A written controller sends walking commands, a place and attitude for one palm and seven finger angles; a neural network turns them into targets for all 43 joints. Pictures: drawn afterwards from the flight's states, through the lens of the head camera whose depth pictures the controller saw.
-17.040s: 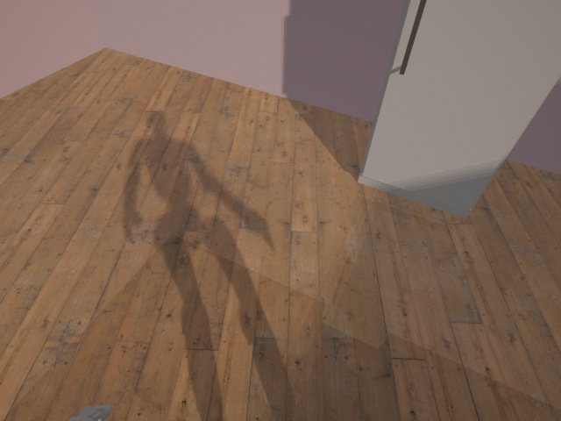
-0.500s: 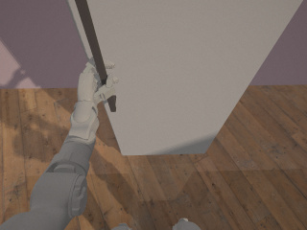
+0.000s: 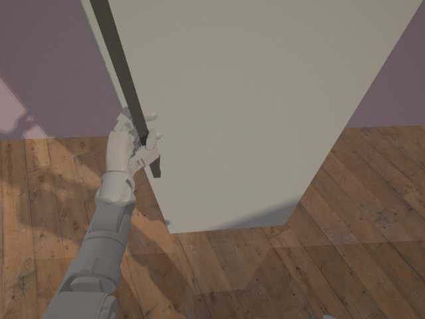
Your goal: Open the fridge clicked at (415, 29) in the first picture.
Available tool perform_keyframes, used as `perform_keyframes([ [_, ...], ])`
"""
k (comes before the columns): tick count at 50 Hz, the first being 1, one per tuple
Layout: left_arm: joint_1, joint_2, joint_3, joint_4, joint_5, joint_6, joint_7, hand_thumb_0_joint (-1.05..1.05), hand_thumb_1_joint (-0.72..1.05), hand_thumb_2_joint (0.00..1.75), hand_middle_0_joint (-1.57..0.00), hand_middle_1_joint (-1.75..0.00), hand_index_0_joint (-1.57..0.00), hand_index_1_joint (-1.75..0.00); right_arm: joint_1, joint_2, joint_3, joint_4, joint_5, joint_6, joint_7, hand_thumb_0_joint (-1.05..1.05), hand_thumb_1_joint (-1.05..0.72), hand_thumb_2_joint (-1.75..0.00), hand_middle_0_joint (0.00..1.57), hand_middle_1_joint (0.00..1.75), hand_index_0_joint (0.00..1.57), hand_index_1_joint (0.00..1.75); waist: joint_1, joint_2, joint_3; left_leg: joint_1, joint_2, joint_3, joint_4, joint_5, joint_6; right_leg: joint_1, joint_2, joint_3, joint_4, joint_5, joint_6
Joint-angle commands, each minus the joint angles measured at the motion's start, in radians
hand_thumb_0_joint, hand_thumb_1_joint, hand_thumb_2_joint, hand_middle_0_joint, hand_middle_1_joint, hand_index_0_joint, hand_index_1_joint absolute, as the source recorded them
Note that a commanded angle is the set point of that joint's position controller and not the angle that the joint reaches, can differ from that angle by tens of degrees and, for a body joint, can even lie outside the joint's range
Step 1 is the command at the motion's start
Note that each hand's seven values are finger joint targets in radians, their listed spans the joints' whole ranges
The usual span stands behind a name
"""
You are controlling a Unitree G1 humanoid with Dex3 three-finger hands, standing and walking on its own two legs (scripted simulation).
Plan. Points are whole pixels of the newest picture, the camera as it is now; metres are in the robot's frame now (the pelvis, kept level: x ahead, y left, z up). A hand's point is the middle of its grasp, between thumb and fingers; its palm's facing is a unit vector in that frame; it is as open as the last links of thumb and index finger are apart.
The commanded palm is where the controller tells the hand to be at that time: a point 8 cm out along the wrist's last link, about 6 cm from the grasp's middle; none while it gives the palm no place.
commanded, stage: pull the door a little, standing still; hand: left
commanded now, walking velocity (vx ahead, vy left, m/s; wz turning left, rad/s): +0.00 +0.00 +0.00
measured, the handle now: (132, 89) +0.47 +0.14 +0.17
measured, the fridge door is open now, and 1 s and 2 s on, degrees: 2 29 60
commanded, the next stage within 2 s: walk backward, drawing the door open in 0.22 s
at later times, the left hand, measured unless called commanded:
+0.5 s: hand (160, 194) +0.31 +0.09 +0.09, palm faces -0.11 -0.99 -0.12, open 5.7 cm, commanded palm +0.28 +0.14 +0.08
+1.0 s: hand (196, 255) +0.21 +0.03 +0.09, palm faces -0.01 -0.98 -0.18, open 5.6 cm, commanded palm +0.18 +0.08 +0.08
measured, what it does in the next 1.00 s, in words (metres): shifts its weight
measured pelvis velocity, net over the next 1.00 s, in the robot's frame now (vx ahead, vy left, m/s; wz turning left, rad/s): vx -0.08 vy -0.07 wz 0.08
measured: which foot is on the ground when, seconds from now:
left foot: down 0.00-1.00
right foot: down 0.00-1.00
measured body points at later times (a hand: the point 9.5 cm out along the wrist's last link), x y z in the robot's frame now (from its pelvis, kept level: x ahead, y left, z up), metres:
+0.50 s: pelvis +0.00 +0.00 +0.02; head +0.02 -0.01 +0.47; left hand +0.31 +0.14 +0.10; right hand +0.15 -0.23 -0.08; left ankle -0.04 +0.11 -0.71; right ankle -0.01 -0.12 -0.71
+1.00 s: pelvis -0.08 -0.07 +0.03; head -0.06 -0.11 +0.47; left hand +0.21 +0.08 +0.10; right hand +0.09 -0.29 -0.09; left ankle -0.04 +0.11 -0.71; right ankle -0.01 -0.12 -0.71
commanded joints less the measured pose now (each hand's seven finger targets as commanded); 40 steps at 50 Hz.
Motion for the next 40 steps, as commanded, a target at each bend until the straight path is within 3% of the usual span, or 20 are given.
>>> perform_keyframes([
  [1,-0.332,0.099,-0.004,-0.207,0.027,-0.074,-0.011,0.0,0.9,0.9,-0.45,-1.4,-0.45,-1.4,0.056,-0.13,-0.049,-0.078,-0.006,-0.027,-0.015,0.0,-0.9,-0.9,0.2,0.3,0.2,0.3,0.002,-0.03,-0.354,0.175,-0.02,-0.031,-0.035,0.645,0.005,0.247,0.029,-0.024,-0.015,0.618,-0.017],
  [3,-0.269,0.088,-0.01,-0.225,0.022,-0.074,-0.019,0.0,0.9,0.9,-0.45,-1.4,-0.45,-1.4,0.05,-0.127,-0.048,-0.088,-0.006,-0.027,-0.013,0.0,-0.9,-0.9,0.2,0.3,0.2,0.3,0.018,-0.011,-0.377,0.196,-0.02,-0.028,-0.034,0.693,0.006,0.263,0.025,-0.024,-0.014,0.639,-0.02],
  [5,-0.211,0.068,-0.025,-0.261,0.012,-0.071,-0.028,0.0,0.9,0.9,-0.45,-1.4,-0.45,-1.4,0.034,-0.121,-0.047,-0.101,-0.004,-0.027,-0.01,0.0,-0.9,-0.9,0.2,0.3,0.2,0.3,0.029,-0.032,-0.392,0.195,-0.019,-0.027,-0.04,0.703,0.006,0.289,0.022,-0.025,-0.013,0.657,-0.02],
  [11,0.01,0.039,-0.051,-0.389,-0.013,-0.045,-0.046,0.0,0.9,0.9,-0.45,-1.4,-0.45,-1.4,-0.029,-0.113,-0.036,-0.161,0.003,-0.023,-0.004,0.0,-0.9,-0.9,0.2,0.3,0.2,0.3,0.059,-0.096,-0.34,0.156,-0.027,-0.011,-0.076,0.615,0.015,0.364,0.015,-0.027,-0.038,0.663,-0.02],
  [13,0.105,0.03,-0.065,-0.479,-0.015,-0.04,-0.046,0.0,0.9,0.9,-0.45,-1.4,-0.45,-1.4,-0.056,-0.106,-0.033,-0.186,0.004,-0.025,-0.002,0.0,-0.9,-0.9,0.2,0.3,0.2,0.3,0.078,-0.061,-0.346,0.169,-0.03,-0.007,-0.084,0.623,0.015,0.398,0.011,-0.025,-0.039,0.675,-0.025],
  [15,0.212,0.014,-0.084,-0.559,-0.016,-0.03,-0.043,0.0,0.9,0.9,-0.45,-1.4,-0.45,-1.4,-0.079,-0.099,-0.029,-0.205,0.006,-0.025,0.0,0.0,-0.9,-0.9,0.2,0.3,0.2,0.3,0.084,-0.088,-0.326,0.172,-0.027,-0.008,-0.094,0.615,0.014,0.403,0.009,-0.029,-0.044,0.669,-0.023],
  [16,0.17,0.046,-0.068,-0.607,-0.011,-0.027,-0.035,0.0,0.9,0.9,-0.45,-1.4,-0.45,-1.4,-0.09,-0.101,-0.029,-0.206,0.006,-0.024,-0.005,0.0,-0.9,-0.9,0.2,0.3,0.2,0.3,0.075,-0.065,-0.322,0.184,-0.03,-0.004,-0.094,0.588,0.013,0.397,0.007,-0.024,-0.052,0.663,-0.02],
  [17,-0.161,0.206,-0.095,-0.75,0.07,-0.023,-0.005,0.0,0.9,0.9,-0.45,-1.4,-0.45,-1.4,-0.133,-0.083,-0.015,-0.193,0.027,0.005,-0.065,0.0,-0.9,-0.9,0.2,0.3,0.2,0.3,0.012,-0.054,-0.342,0.289,-0.02,-0.008,-0.139,0.412,0.034,0.48,-0.087,0.079,-0.183,0.625,-0.026],
  [18,-0.16,0.213,-0.061,-0.737,0.068,-0.007,0.023,0.0,0.9,0.9,-0.45,-1.4,-0.45,-1.4,-0.136,-0.08,-0.011,-0.188,0.022,0.01,-0.104,0.0,-0.9,-0.9,0.2,0.3,0.2,0.3,0.01,-0.059,-0.301,0.317,-0.022,-0.024,-0.164,0.377,0.038,0.485,-0.101,0.07,-0.231,0.612,-0.031],
  [19,0.025,0.111,-0.133,-0.622,0.075,0.027,0.026,0.0,0.9,0.9,-0.45,-1.4,-0.45,-1.4,-0.162,-0.075,-0.003,-0.169,0.016,0.021,-0.123,0.0,-0.9,-0.9,0.2,0.3,0.2,0.3,0.008,-0.049,-0.222,0.352,-0.007,-0.032,-0.187,0.426,0.034,0.449,-0.104,0.046,-0.237,0.644,-0.033],
  [20,0.109,0.066,-0.181,-0.571,0.083,0.052,0.022,0.0,0.9,0.9,-0.45,-1.4,-0.45,-1.4,-0.172,-0.08,0.0,-0.165,0.011,0.032,-0.133,0.0,-0.9,-0.9,0.2,0.3,0.2,0.3,0.011,-0.045,-0.175,0.375,0.009,-0.037,-0.207,0.514,0.03,0.422,-0.096,0.019,-0.23,0.659,-0.024],
  [24,0.162,0.044,-0.228,-0.581,0.104,0.086,0.021,0.0,0.9,0.9,-0.45,-1.4,-0.45,-1.4,-0.203,-0.09,0.003,-0.17,-0.007,0.06,-0.141,0.0,-0.9,-0.9,0.2,0.3,0.2,0.3,0.008,0.01,-0.16,0.5,0.074,-0.09,-0.26,0.869,0.027,0.361,-0.043,-0.037,-0.2,0.585,0.002],
  [26,0.202,0.027,-0.242,-0.591,0.108,0.099,0.019,0.0,0.9,0.9,-0.45,-1.4,-0.45,-1.4,-0.218,-0.086,0.003,-0.18,-0.015,0.071,-0.135,0.0,-0.9,-0.9,0.2,0.3,0.2,0.3,0.009,-0.008,-0.16,0.521,0.095,-0.101,-0.273,0.929,0.024,0.354,-0.031,-0.038,-0.205,0.543,0.006],
  [32,0.243,0.012,-0.253,-0.611,0.123,0.111,0.028,0.0,0.9,0.9,-0.45,-1.4,-0.45,-1.4,-0.259,-0.076,0.006,-0.203,-0.024,0.089,-0.126,0.0,-0.9,-0.9,0.2,0.3,0.2,0.3,0.013,-0.021,-0.155,0.464,0.088,-0.099,-0.331,0.789,0.019,0.394,-0.027,-0.037,-0.257,0.506,0.01],
  [33,0.234,0.03,-0.239,-0.619,0.129,0.109,0.032,0.0,0.9,0.9,-0.45,-1.4,-0.45,-1.4,-0.264,-0.08,0.004,-0.204,-0.023,0.089,-0.126,0.0,-0.9,-0.9,0.2,0.3,0.2,0.3,0.013,-0.013,-0.156,0.454,0.08,-0.099,-0.344,0.762,0.018,0.405,-0.026,-0.039,-0.266,0.498,0.01],
  [40,0.248,0.012,-0.259,-0.625,0.143,0.124,0.042,0.0,0.9,0.9,-0.45,-1.4,-0.45,-1.4,-0.288,-0.071,0.006,-0.199,-0.022,0.069,-0.129,0.0,-0.9,-0.9,0.2,0.3,0.2,0.3,0.005,0.013,-0.084,0.314,0.093,-0.163,-0.466,0.415,0.043,0.399,-0.004,-0.025,-0.277,0.249,0.017],
])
